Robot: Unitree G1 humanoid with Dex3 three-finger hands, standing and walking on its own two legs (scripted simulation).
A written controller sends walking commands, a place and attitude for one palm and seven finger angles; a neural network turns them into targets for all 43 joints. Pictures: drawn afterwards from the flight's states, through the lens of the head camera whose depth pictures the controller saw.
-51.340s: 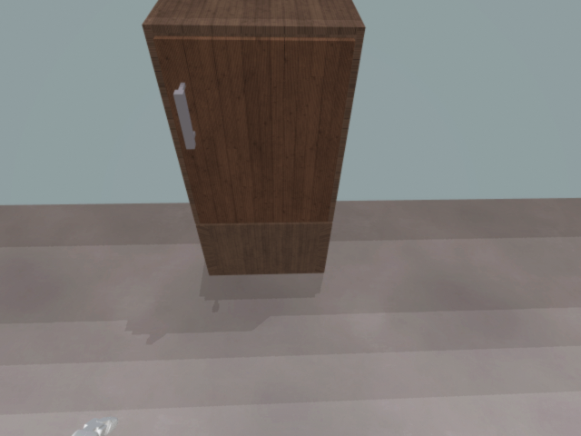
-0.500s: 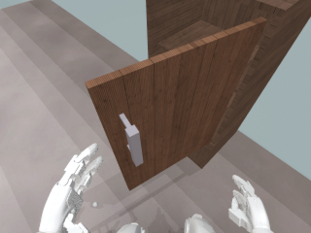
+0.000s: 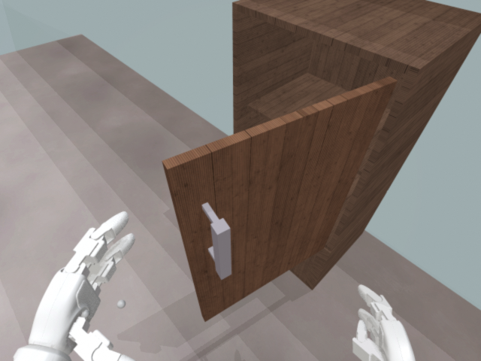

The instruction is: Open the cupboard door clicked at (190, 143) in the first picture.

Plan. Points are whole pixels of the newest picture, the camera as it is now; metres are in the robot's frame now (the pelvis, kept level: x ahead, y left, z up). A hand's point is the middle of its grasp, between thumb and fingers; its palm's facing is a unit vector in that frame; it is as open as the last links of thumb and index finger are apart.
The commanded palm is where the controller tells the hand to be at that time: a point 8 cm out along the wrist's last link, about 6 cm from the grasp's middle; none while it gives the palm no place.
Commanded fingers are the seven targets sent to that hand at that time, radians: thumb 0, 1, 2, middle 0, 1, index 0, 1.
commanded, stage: draw the hand back to the body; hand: left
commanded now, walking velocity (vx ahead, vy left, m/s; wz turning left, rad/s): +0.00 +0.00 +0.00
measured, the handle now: (216, 242) +0.30 +0.07 +0.05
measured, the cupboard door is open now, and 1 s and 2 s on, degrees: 78 78 78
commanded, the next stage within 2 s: step back with the hand held close in 1.06 s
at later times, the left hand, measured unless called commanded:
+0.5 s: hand (56, 243) +0.21 +0.24 +0.18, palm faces +0.35 -0.83 -0.42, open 11.3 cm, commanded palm +0.16 +0.28 +0.20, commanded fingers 0.00 0.62 0.78 -0.19 -0.30 -0.19 -0.30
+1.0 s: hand (48, 232) +0.21 +0.24 +0.20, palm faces +0.41 -0.81 -0.42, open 7.5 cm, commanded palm +0.16 +0.28 +0.22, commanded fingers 0.00 0.90 0.90 -0.20 -0.30 -0.20 -0.30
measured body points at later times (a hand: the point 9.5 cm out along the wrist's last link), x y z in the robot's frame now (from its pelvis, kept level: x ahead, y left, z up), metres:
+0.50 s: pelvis +0.03 +0.00 +0.04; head +0.01 -0.01 +0.49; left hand +0.18 +0.28 +0.20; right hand +0.21 -0.21 -0.03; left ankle -0.05 +0.09 -0.69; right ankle +0.06 -0.13 -0.69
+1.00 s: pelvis +0.02 -0.01 +0.05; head +0.00 -0.03 +0.50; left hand +0.18 +0.28 +0.22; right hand +0.20 -0.24 -0.03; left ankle -0.04 +0.09 -0.69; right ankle +0.06 -0.13 -0.69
